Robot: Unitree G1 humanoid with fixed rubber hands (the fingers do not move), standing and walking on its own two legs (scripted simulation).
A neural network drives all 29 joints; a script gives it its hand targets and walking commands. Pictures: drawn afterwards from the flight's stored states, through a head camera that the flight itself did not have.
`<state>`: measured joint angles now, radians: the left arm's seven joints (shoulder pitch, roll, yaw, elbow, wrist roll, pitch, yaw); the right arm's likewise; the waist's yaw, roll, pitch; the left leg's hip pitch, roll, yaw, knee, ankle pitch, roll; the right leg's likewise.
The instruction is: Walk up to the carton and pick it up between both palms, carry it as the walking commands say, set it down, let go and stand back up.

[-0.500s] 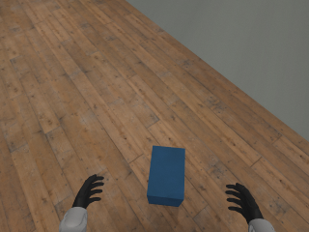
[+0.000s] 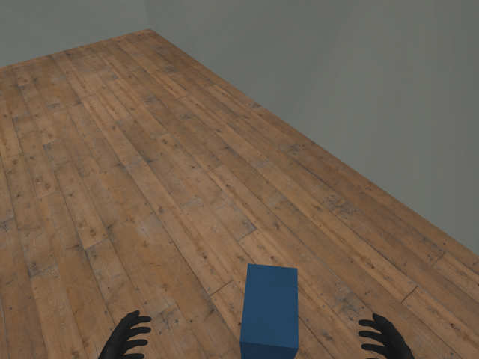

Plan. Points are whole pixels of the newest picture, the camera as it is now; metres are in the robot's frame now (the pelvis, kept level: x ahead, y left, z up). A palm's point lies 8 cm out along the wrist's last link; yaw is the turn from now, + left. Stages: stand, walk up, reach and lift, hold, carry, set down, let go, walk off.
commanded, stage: let go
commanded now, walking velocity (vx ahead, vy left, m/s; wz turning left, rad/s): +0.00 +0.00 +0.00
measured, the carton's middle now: (268, 315) +0.42 -0.06 -0.64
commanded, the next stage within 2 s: stand in 0.10 s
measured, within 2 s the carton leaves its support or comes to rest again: neither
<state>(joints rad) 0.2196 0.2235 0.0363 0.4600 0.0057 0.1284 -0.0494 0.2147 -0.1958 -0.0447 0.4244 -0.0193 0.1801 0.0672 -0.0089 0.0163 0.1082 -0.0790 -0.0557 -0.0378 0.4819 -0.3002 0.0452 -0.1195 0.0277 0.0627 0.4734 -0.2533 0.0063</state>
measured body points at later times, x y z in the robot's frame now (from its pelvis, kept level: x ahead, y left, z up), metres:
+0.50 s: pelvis +0.01 -0.03 +0.00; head +0.01 -0.03 +0.45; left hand +0.13 +0.27 -0.10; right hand +0.15 -0.31 -0.10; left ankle -0.02 +0.09 -0.74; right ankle +0.01 -0.13 -0.74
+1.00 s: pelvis +0.00 -0.03 +0.00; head -0.01 -0.03 +0.45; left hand +0.12 +0.27 -0.10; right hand +0.11 -0.33 -0.11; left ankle -0.02 +0.09 -0.74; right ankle +0.01 -0.13 -0.74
